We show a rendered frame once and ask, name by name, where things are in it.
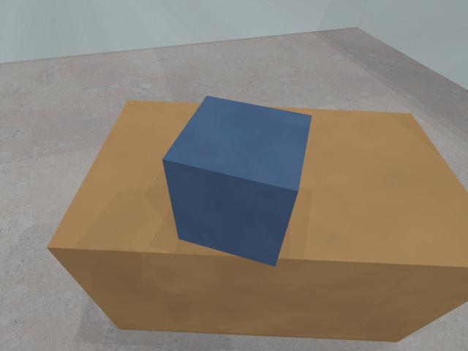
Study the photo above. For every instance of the pedestal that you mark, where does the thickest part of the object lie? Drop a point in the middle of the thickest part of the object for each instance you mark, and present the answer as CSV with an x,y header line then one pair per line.
x,y
376,247

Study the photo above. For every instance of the carton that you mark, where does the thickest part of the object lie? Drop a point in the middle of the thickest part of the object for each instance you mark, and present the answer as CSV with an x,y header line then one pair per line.
x,y
233,175

